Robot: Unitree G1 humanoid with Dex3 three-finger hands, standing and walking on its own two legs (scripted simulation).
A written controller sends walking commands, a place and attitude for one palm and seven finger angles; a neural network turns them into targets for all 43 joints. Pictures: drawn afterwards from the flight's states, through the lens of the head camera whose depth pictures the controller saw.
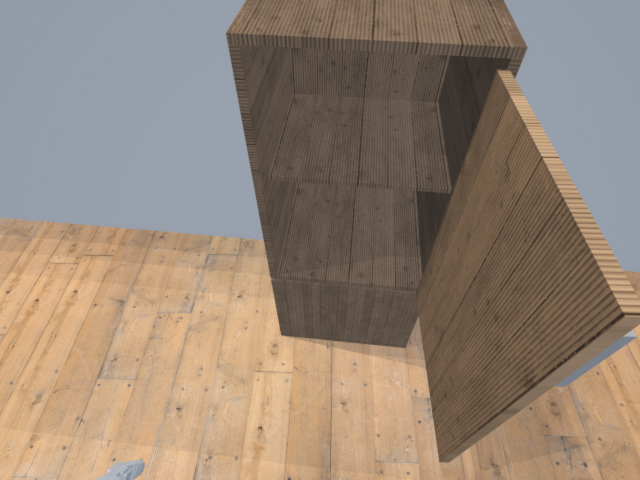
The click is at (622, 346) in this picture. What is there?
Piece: cupboard door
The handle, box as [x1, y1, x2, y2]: [555, 329, 636, 386]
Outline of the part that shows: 633,329 555,385 565,386 636,337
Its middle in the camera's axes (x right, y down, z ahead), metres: +0.28 +0.13 +0.45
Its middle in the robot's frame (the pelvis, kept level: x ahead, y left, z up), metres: +0.27 -0.26 +0.04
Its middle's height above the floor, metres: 0.81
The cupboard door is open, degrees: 94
